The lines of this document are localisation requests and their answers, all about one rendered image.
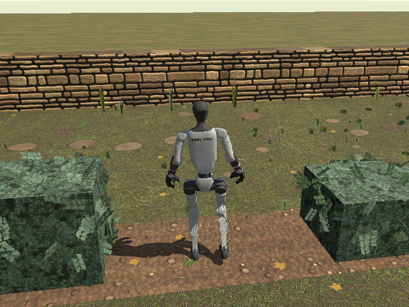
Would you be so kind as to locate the robot left upper arm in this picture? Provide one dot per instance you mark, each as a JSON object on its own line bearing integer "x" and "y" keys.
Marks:
{"x": 178, "y": 148}

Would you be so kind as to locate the robot right upper arm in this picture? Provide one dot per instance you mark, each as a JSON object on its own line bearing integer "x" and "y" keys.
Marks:
{"x": 226, "y": 144}

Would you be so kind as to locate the robot right hand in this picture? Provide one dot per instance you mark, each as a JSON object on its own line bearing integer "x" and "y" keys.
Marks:
{"x": 235, "y": 174}

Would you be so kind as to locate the left robot forearm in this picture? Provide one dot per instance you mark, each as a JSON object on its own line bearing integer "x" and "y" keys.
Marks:
{"x": 172, "y": 169}

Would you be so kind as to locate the right robot forearm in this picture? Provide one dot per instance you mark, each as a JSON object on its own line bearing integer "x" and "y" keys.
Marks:
{"x": 236, "y": 165}

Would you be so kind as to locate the left robot shin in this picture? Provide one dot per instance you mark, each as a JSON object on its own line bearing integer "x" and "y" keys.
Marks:
{"x": 193, "y": 229}

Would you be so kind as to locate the robot left hand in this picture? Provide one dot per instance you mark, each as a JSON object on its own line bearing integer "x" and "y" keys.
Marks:
{"x": 168, "y": 180}

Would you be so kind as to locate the robot left thigh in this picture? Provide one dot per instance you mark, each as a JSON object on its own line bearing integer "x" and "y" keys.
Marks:
{"x": 189, "y": 187}

